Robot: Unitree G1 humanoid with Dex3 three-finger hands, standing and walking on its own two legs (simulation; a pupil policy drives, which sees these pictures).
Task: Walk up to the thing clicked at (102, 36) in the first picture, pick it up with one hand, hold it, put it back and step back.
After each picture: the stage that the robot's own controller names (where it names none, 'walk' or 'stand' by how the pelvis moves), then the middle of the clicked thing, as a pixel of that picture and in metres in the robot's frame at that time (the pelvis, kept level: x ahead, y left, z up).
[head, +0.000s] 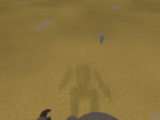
stand; (102, 39) +1.95 -0.27 -0.65
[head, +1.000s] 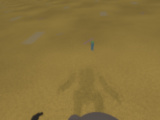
walk; (92, 45) +1.82 +0.11 -0.63
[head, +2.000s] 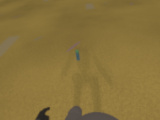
walk; (77, 55) +1.20 +0.35 -0.65
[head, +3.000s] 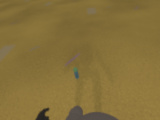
walk; (76, 73) +0.80 +0.30 -0.65
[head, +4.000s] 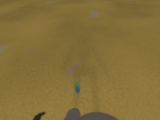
walk; (77, 88) +0.55 +0.20 -0.65
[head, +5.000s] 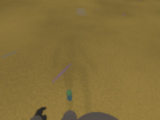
stand; (69, 95) +0.40 +0.21 -0.64
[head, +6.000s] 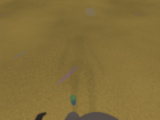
stand; (73, 100) +0.34 +0.18 -0.64
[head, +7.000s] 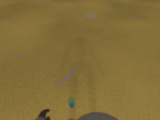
stand; (71, 102) +0.33 +0.20 -0.65
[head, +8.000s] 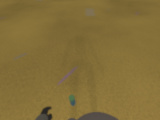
stand; (72, 100) +0.35 +0.20 -0.65
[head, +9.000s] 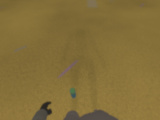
stand; (73, 93) +0.38 +0.19 -0.64
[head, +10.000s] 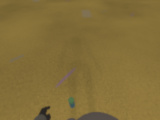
stand; (71, 102) +0.33 +0.19 -0.65
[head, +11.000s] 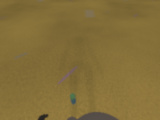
stand; (73, 99) +0.38 +0.19 -0.66
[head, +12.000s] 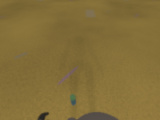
stand; (73, 100) +0.37 +0.18 -0.66
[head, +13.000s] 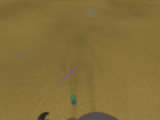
go down; (73, 100) +0.36 +0.18 -0.66
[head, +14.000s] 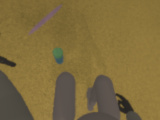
go down; (59, 57) +0.45 +0.23 -0.26
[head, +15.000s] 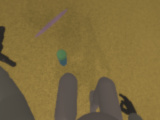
approach; (62, 59) +0.45 +0.23 -0.26
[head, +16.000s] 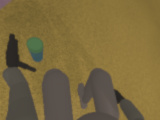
close in; (36, 52) +0.43 +0.27 -0.16
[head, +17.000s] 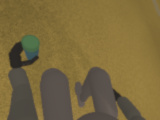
close; (31, 51) +0.43 +0.28 -0.16
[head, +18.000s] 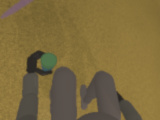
lift; (47, 64) +0.33 +0.25 -0.14
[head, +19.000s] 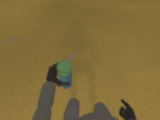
lift; (65, 77) +0.30 +0.16 +0.04
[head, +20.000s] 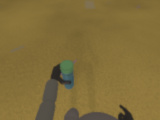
hold; (68, 76) +0.32 +0.15 +0.03
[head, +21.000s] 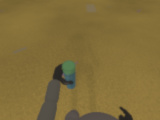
hold; (70, 76) +0.32 +0.14 +0.04
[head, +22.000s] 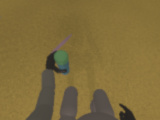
crouch; (63, 64) +0.39 +0.18 -0.04
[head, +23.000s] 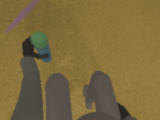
lower; (43, 50) +0.46 +0.25 -0.11
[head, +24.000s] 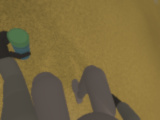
lower; (21, 47) +0.45 +0.28 -0.17
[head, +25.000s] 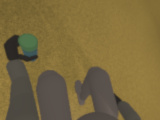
lower; (30, 50) +0.43 +0.27 -0.16
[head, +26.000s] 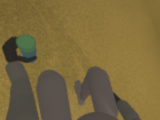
lower; (29, 52) +0.42 +0.28 -0.16
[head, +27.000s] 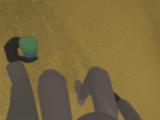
lower; (30, 52) +0.42 +0.28 -0.16
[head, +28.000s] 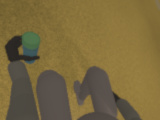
open; (30, 50) +0.43 +0.27 -0.16
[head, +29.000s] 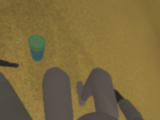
stand; (37, 50) +0.42 +0.27 -0.17
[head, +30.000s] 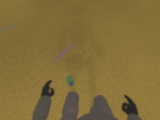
stand; (70, 81) +0.40 +0.19 -0.49
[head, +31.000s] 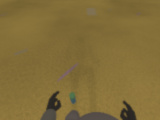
stand; (72, 98) +0.38 +0.18 -0.60
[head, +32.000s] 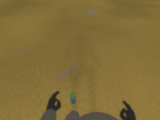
stand; (72, 98) +0.37 +0.17 -0.60
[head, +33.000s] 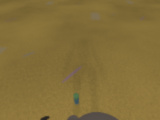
stand; (76, 99) +0.40 +0.16 -0.65
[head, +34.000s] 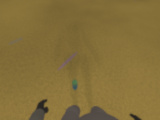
walk; (74, 85) +0.45 +0.14 -0.64
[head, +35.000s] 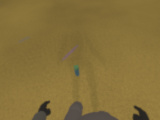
walk; (76, 70) +0.67 +0.22 -0.63
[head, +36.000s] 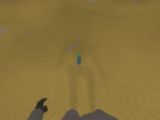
stand; (78, 59) +0.96 +0.21 -0.63
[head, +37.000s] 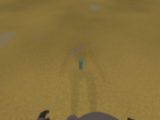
stand; (80, 64) +0.97 +0.18 -0.65
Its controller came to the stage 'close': yes
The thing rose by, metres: 0.68
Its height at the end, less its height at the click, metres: +0.00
